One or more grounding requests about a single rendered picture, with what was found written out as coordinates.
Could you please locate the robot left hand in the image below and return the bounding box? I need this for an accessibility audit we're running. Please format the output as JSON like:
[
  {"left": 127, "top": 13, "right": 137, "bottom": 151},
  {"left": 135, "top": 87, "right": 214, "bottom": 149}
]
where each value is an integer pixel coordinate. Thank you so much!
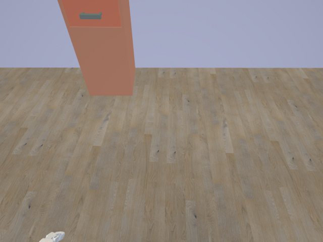
[{"left": 39, "top": 231, "right": 65, "bottom": 242}]

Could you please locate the handle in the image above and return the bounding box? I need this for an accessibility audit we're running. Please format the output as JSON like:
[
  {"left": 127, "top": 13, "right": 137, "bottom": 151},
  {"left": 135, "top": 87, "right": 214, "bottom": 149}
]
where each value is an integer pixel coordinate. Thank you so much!
[{"left": 79, "top": 12, "right": 102, "bottom": 19}]

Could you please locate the drawer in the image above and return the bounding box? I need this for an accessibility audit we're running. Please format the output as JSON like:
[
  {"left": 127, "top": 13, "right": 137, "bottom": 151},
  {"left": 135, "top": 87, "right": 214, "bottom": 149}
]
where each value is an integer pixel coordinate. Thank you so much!
[{"left": 62, "top": 0, "right": 121, "bottom": 27}]

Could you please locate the cabinet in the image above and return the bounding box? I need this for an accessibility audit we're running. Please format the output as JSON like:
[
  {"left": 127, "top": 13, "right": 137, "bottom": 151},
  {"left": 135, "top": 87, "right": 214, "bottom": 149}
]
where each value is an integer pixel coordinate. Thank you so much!
[{"left": 58, "top": 0, "right": 135, "bottom": 96}]

